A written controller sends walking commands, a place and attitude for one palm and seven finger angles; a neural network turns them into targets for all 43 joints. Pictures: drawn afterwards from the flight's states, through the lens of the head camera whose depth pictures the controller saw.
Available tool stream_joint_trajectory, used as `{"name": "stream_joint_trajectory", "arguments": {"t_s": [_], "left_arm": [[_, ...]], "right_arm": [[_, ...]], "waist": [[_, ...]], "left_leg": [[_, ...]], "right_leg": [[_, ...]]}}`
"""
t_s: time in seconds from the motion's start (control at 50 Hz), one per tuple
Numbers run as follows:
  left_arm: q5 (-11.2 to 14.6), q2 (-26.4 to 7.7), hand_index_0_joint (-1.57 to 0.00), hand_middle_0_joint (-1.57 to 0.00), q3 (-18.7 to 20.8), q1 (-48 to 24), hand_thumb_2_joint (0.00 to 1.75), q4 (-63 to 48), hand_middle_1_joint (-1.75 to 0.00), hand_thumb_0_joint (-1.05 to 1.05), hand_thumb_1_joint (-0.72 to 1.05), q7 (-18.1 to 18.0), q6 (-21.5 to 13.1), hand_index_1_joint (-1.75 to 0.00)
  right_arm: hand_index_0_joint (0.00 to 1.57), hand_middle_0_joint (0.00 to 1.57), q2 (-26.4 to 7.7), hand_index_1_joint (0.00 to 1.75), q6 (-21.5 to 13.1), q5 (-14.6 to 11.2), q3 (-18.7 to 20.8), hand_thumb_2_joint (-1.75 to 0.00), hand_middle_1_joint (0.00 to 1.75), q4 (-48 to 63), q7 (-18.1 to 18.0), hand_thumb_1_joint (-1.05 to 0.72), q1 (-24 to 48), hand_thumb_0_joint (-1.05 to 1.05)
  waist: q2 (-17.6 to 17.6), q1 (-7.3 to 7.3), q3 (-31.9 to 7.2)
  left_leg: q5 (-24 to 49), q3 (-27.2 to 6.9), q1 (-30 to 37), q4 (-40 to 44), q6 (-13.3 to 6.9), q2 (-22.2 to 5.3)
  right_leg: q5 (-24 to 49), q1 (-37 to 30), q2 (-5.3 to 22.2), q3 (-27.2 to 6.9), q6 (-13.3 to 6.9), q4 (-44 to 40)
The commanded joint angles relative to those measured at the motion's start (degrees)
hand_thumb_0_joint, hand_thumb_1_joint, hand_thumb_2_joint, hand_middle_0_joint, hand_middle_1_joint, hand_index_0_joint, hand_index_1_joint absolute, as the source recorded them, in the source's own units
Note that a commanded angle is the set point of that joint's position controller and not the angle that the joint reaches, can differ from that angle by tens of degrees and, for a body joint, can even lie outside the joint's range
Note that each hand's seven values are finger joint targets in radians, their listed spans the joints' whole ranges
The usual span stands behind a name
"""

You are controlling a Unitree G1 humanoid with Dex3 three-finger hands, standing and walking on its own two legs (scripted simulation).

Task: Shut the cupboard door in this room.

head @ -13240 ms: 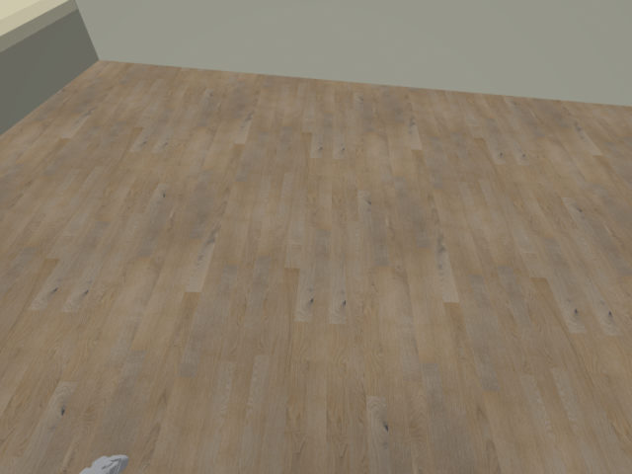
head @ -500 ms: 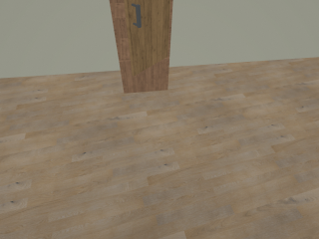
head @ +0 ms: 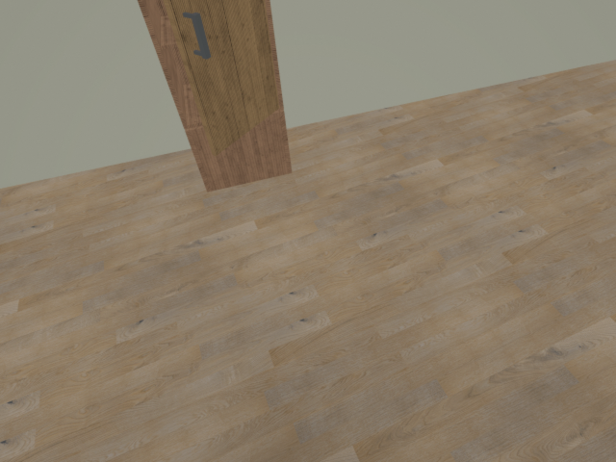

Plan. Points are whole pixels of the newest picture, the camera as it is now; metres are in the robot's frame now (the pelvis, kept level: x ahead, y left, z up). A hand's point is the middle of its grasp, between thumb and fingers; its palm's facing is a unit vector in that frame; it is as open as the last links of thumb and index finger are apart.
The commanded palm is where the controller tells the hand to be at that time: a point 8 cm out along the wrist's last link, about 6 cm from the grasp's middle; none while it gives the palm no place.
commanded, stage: walk to a spot facing it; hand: left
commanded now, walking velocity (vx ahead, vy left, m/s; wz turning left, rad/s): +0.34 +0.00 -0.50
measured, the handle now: (196, 35) +1.19 +0.44 +0.06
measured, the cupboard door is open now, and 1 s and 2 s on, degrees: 40 40 40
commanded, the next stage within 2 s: none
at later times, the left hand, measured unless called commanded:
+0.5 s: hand out of the picture +0.13 +0.20 -0.16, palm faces -0.10 -0.98 -0.16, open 7.4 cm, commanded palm none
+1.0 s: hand (307, 225) +0.62 +0.07 -0.15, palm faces -0.49 -0.86 -0.13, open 7.4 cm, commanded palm none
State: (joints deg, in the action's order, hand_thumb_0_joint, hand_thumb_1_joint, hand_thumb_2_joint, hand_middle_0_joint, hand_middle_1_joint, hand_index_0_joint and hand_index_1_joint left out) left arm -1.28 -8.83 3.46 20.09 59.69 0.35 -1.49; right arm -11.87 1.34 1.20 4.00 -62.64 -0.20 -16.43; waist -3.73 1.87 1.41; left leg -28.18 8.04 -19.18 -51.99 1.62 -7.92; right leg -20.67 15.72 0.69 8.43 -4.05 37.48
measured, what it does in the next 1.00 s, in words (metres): walks ahead, turning right: left foot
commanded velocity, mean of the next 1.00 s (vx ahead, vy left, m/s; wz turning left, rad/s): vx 0.37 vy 0.00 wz -0.29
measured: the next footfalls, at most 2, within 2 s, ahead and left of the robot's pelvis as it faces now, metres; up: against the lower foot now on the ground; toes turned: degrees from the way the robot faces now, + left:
left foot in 0.50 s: +0.36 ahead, +0.09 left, +0.00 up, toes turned -7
right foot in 1.10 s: +0.53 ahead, -0.18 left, +0.00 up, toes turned -34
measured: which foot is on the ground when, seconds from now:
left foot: up 0.00-0.48, down 0.50-1.00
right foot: down 0.00-0.48, up 0.50-1.00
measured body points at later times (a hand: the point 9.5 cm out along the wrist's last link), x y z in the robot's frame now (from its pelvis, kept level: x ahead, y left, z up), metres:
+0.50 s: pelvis +0.21 +0.02 -0.01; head +0.26 +0.02 +0.44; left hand +0.13 +0.25 -0.15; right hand +0.34 -0.22 -0.13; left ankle +0.33 +0.09 -0.73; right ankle +0.00 -0.06 -0.71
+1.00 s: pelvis +0.42 -0.01 +0.02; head +0.45 -0.01 +0.46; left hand +0.64 +0.12 -0.13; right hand +0.20 -0.14 -0.12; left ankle +0.32 +0.09 -0.72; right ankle +0.47 -0.18 -0.68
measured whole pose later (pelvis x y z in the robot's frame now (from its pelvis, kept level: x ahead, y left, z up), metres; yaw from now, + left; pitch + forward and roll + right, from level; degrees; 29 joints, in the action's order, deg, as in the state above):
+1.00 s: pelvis +0.42 -0.01 +0.02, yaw -24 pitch +0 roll -1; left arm -1.6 -10.3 2.4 1.1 56.6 1.8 1.0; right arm -7.1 -4.3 1.4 1.4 -65.5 -1.3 -30.6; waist 1.1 -5.2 4.1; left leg -21.6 16.0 3.7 -17.7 -1.9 -1.3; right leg -9.5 31.8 4.6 6.5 -0.9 43.8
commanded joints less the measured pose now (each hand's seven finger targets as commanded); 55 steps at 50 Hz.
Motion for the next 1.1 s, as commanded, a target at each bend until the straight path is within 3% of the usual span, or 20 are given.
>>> {"name": "stream_joint_trajectory", "arguments": {"t_s": [0.0, 0.02, 0.08, 0.16, 0.32, 0.38, 0.42, 0.44, 0.46, 0.48, 0.5, 0.52, 0.56, 0.62, 0.76, 0.94, 1.02, 1.04, 1.06, 1.08], "left_arm": [[0.2, -8.46, -0.2, -0.2, 1.01, 7.65, 0.9, -0.35, -0.3, 0.0, 0.9, -1.05, -1.37, -0.3], [0.14, -7.67, -0.2, -0.2, 0.55, 6.4, 0.9, -0.86, -0.3, 0.0, 0.9, -0.95, -1.76, -0.3], [0.29, -8.0, -0.2, -0.2, 0.35, 8.76, 0.9, -0.11, -0.3, 0.0, 0.9, -0.82, -2.78, -0.3], [0.1, -7.36, -0.2, -0.2, -0.01, 12.75, 0.9, 1.26, -0.3, 0.0, 0.9, -1.37, -3.35, -0.3], [-0.3, -6.81, -0.2, -0.2, -0.55, 15.0, 0.9, 2.44, -0.3, 0.0, 0.9, -2.6, -2.99, -0.3], [-0.13, -9.02, -0.2, -0.2, 0.06, 11.22, 0.9, 1.98, -0.3, 0.0, 0.9, -2.67, -2.92, -0.3], [0.4, -10.67, -0.2, -0.2, 0.55, 7.96, 0.9, 1.56, -0.3, 0.0, 0.9, -2.55, -3.2, -0.3], [0.72, -9.9, -0.2, -0.2, 0.63, 6.97, 0.9, 1.25, -0.3, 0.0, 0.9, -2.28, -3.33, -0.3], [1.45, -6.11, -0.2, -0.2, 0.53, 9.63, 0.9, 0.37, -0.3, 0.0, 0.9, -1.6, -3.03, -0.3], [1.29, -4.45, -0.2, -0.2, -0.08, 9.07, 0.9, -1.16, -0.3, 0.0, 0.9, -1.34, -3.28, -0.3], [0.86, -4.69, -0.2, -0.2, -0.33, 6.68, 0.9, -1.43, -0.3, 0.0, 0.9, -1.51, -2.7, -0.3], [0.51, -4.67, -0.2, -0.2, -0.21, 2.74, 0.9, -1.85, -0.3, 0.0, 0.9, -0.89, -2.22, -0.3], [-0.54, -3.19, -0.2, -0.2, -0.01, 0.76, 0.9, -1.9, -0.3, 0.0, 0.9, 0.23, -0.84, -0.3], [-0.86, -1.62, -0.2, -0.2, 0.13, 2.64, 0.9, -1.64, -0.3, 0.0, 0.9, 0.54, 1.07, -0.3], [-0.72, -2.66, -0.2, -0.2, 0.38, -9.85, 0.9, -5.18, -0.3, 0.0, 0.9, 1.24, 1.82, -0.3], [-0.27, -2.29, -0.2, -0.2, -1.43, -24.92, 0.9, -8.66, -0.3, 0.0, 0.9, 1.45, 0.8, -0.3], [-0.32, -4.02, -0.2, -0.2, -1.06, -13.66, 0.9, -5.35, -0.3, 0.0, 0.9, 0.73, -0.58, -0.3], [-0.41, -5.87, -0.2, -0.2, -0.44, -5.8, 0.9, -2.77, -0.3, 0.0, 0.9, 0.39, -1.09, -0.3], [-0.61, -10.31, -0.2, -0.2, 0.69, 2.37, 0.9, 0.05, -0.3, 0.0, 0.9, -0.28, -1.73, -0.3], [0.08, -15.52, -0.2, -0.2, 2.06, 9.68, 0.9, 2.08, -0.3, 0.0, 0.9, -1.01, -2.08, -0.3]], "right_arm": [[0.2, 0.2, -4.76, 0.3, -2.9, 0.56, 0.86, -0.9, 0.3, 9.78, 0.8, -0.9, 12.05, 0.0], [0.2, 0.2, -4.54, 0.3, -2.87, 0.77, 0.87, -0.9, 0.3, 8.96, 1.0, -0.9, 10.76, 0.0], [0.2, 0.2, -3.28, 0.3, -2.79, 0.73, 0.53, -0.9, 0.3, 8.03, 1.13, -0.9, 8.38, 0.0], [0.2, 0.2, -2.55, 0.3, -2.49, 0.36, -0.1, -0.9, 0.3, 10.15, 1.07, -0.9, 12.79, 0.0], [0.2, 0.2, -1.6, 0.3, -3.41, -0.1, -1.48, -0.9, 0.3, 15.61, 1.78, -0.9, 25.58, 0.0], [0.2, 0.2, -1.9, 0.3, -4.13, -0.32, -1.42, -0.9, 0.3, 15.17, 1.63, -0.9, 22.6, 0.0], [0.2, 0.2, -4.03, 0.3, -4.76, -0.04, -0.5, -0.9, 0.3, 10.53, 0.5, -0.9, 8.12, 0.0], [0.2, 0.2, -7.63, 0.3, -4.91, 0.2, 0.29, -0.9, 0.3, 7.49, -0.11, -0.9, -2.08, 0.0], [0.2, 0.2, -13.41, 0.3, -5.16, 1.15, 1.81, -0.9, 0.3, 5.77, -0.58, -0.9, -9.03, 0.0], [0.2, 0.2, -14.89, 0.3, -4.66, 0.48, 1.65, -0.9, 0.3, 5.13, -0.32, -0.9, -11.1, 0.0], [0.2, 0.2, -12.64, 0.3, -4.82, -0.16, 1.05, -0.9, 0.3, 5.59, -0.59, -0.9, -7.11, 0.0], [0.2, 0.2, -9.07, 0.3, -4.89, -0.15, 0.48, -0.9, 0.3, 6.93, -0.6, -0.9, -2.3, 0.0], [0.2, 0.2, -3.94, 0.3, -5.56, 0.4, -0.94, -0.9, 0.3, 6.95, -0.59, -0.9, 0.51, 0.0], [0.2, 0.2, -2.75, 0.3, -6.73, 0.01, -1.02, -0.9, 0.3, 5.87, -0.77, -0.9, -0.42, 0.0], [0.2, 0.2, -3.13, 0.3, -7.56, -0.22, -0.88, -0.9, 0.3, 2.42, -1.36, -0.9, -9.43, 0.0], [0.2, 0.2, -3.08, 0.3, -6.38, 0.5, -1.36, -0.9, 0.3, -2.36, -1.66, -0.9, -20.1, 0.0], [0.2, 0.2, -4.78, 0.3, -5.83, -0.06, -1.34, -0.9, 0.3, -2.77, -1.79, -0.9, -18.55, 0.0], [0.2, 0.2, -5.27, 0.3, -5.79, -0.45, -1.01, -0.9, 0.3, -2.29, -1.54, -0.9, -16.55, 0.0], [0.2, 0.2, -3.4, 0.3, -6.0, -1.06, -1.2, -0.9, 0.3, -1.33, -0.9, -0.9, -15.4, 0.0], [0.2, 0.2, 0.25, 0.3, -6.55, -1.64, -1.85, -0.9, 0.3, 0.72, -0.98, -0.9, -14.4, 0.0]], "waist": [[10.43, 1.55, 9.77], [7.48, 0.59, 8.53], [8.5, -0.12, 2.82], [9.79, 1.02, 2.14], [12.09, 3.63, 5.45], [12.47, 1.08, 2.98], [11.26, -5.38, -3.88], [7.92, -9.02, -9.38], [-5.43, -9.59, -15.68], [-10.44, -8.11, -14.92], [-8.36, -6.86, -11.43], [-5.85, -5.49, -4.08], [0.24, -2.2, 3.73], [-0.82, 0.24, 1.6], [0.03, -1.82, 2.81], [-3.19, -6.87, 6.41], [-4.98, -1.47, -1.04], [-4.17, 2.5, -4.29], [0.4, 5.76, -9.2], [10.72, 6.28, -14.11]], "left_leg": [[10.66, -7.52, -25.92, -16.85, 0.08, -0.8], [13.86, -7.18, -23.83, -15.72, 0.74, -0.77], [17.25, -6.15, -22.79, -14.78, 1.76, 0.85], [17.53, -5.22, -25.87, -14.67, 2.33, 1.97], [16.94, -1.92, -25.44, 1.55, 1.3, 3.88], [16.34, -0.39, -10.91, 12.41, -0.4, 6.59], [22.02, -0.09, 7.8, 20.49, -2.03, 8.77], [25.82, -4.82, 22.93, 20.85, -3.29, 4.11], [30.04, -23.73, 35.79, 21.53, -8.72, -12.13], [28.96, -35.12, 32.63, 30.21, -12.88, -20.52], [15.88, -35.88, 25.99, 35.07, -13.06, -20.62], [6.75, -32.68, 17.13, 38.2, -12.54, -18.45], [7.16, -23.61, 4.51, 40.77, -10.01, -13.83], [15.83, -12.09, 2.94, 41.31, -7.89, -9.34], [36.32, -5.76, 14.73, 39.66, -6.1, -8.51], [53.04, -0.5, 24.67, 36.92, -6.71, -9.16], [75.81, 3.2, 27.02, 22.42, -4.74, -8.38], [71.37, 4.26, 20.64, 13.22, -3.57, -7.65], [53.04, 4.91, 4.58, 0.0, -2.14, -5.66], [0.71, 5.23, -13.7, -19.41, 0.33, 4.02]], "right_leg": [[-13.82, -6.59, 18.28, -34.41, -4.45, -30.35], [-6.21, -7.17, 16.12, -29.85, -3.93, -29.18], [18.39, -14.47, 12.26, -21.49, -1.53, -24.75], [38.33, -18.98, 11.2, -18.73, -1.05, -21.12], [45.86, -22.68, 10.6, -20.53, -4.5, -20.77], [54.09, -19.25, 10.51, -18.8, -3.68, -17.04], [58.24, -15.04, 8.22, -16.66, -1.25, -4.4], [45.62, -6.57, 6.48, -15.9, -0.04, 6.52], [12.99, 7.65, -0.95, -10.65, 1.66, 24.03], [-11.93, 13.23, -3.66, -10.09, 1.44, 37.83], [-9.93, 16.78, -0.81, -12.21, 1.53, 42.47], [-5.15, 19.34, 2.52, -11.74, 1.82, 43.44], [-0.05, 16.72, 5.4, -11.04, 2.15, 39.91], [6.38, 15.86, 5.94, -9.91, 3.51, 36.41], [14.12, 26.62, 6.6, -8.34, 5.52, 27.55], [9.34, 21.05, 2.87, -0.57, 2.68, 4.24], [7.58, 3.77, -2.89, 3.98, -0.46, -6.49], [13.41, -8.51, -2.22, 3.29, -1.51, -10.08], [20.28, -26.78, 7.48, -6.66, -4.92, -9.36], [38.67, -39.74, 24.91, -31.58, -13.38, -11.01]]}}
